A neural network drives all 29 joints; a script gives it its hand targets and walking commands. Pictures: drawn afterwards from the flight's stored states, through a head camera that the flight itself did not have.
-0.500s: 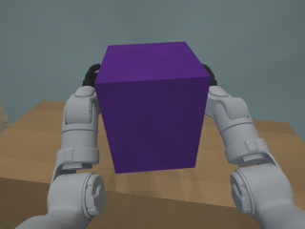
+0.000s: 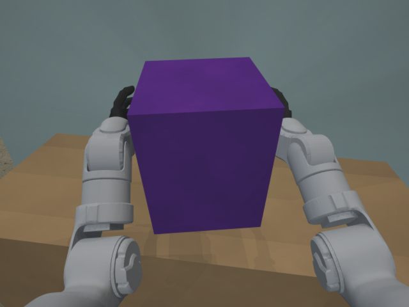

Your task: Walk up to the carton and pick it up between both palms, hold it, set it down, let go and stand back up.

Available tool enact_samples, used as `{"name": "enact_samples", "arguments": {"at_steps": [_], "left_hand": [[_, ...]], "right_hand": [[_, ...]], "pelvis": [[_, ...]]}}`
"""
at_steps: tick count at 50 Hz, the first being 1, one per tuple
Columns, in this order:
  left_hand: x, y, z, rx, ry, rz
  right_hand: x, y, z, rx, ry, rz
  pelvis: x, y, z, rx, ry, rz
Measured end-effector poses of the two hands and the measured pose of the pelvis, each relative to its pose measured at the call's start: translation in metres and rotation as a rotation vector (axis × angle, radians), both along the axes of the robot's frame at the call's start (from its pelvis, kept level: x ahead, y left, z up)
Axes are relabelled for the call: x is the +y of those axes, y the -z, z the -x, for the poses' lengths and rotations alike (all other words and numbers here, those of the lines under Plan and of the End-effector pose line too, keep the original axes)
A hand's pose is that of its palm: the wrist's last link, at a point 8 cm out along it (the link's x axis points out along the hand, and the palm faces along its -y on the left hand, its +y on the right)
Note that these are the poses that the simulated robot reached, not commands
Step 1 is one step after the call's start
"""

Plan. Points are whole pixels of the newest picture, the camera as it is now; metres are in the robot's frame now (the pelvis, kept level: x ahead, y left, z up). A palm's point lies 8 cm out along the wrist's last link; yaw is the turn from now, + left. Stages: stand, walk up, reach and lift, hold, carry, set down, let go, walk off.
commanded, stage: hold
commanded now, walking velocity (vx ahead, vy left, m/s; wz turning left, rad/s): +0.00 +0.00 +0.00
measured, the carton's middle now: (202, 143) +0.36 +0.00 +0.23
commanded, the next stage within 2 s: set down in 0.64 s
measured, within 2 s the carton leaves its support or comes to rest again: neither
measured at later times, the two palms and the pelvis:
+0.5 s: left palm (122, 126) +0.36 +0.14 +0.26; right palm (283, 126) +0.36 -0.15 +0.26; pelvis +0.00 +0.00 +0.00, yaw +0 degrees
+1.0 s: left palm (119, 120) +0.38 +0.15 +0.26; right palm (274, 126) +0.37 -0.14 +0.25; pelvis +0.00 +0.00 +0.00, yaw +1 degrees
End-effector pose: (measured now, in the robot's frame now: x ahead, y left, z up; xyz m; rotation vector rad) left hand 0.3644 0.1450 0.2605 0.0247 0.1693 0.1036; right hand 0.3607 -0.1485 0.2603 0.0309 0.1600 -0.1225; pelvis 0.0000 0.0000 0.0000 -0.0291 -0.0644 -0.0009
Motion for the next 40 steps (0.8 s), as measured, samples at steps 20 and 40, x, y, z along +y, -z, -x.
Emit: {"name": "enact_samples", "arguments": {"at_steps": [20, 40], "left_hand": [[-0.004, -0.006, 0.004, -0.023, -0.004, 0.002], [0.010, -0.010, -0.002, -0.043, -0.009, 0.049]], "right_hand": [[-0.004, -0.007, 0.003, -0.023, -0.002, -0.010], [0.011, -0.013, -0.003, -0.045, -0.002, -0.008]], "pelvis": [[-0.005, 0.000, -0.002, -0.008, -0.010, 0.001], [-0.004, -0.001, 0.005, -0.008, -0.010, -0.006]]}}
